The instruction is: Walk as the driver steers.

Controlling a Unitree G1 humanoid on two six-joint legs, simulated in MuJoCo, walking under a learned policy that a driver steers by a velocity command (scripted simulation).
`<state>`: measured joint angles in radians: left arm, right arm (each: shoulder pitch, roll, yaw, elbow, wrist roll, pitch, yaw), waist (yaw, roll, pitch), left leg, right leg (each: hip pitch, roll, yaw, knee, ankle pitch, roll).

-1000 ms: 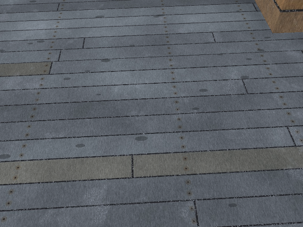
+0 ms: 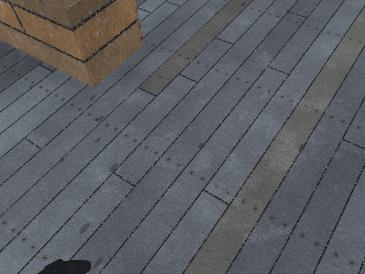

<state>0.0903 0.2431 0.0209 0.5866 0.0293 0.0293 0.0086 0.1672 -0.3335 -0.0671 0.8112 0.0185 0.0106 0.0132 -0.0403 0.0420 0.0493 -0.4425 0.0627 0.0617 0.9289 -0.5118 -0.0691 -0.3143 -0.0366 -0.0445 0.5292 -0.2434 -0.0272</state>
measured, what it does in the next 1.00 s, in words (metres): walks ahead, turning left: left foot, then right foot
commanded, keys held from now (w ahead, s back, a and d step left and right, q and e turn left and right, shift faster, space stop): q+shift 0.42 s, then w+q+shift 0.22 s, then w+e+shift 0.32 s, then shift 0.04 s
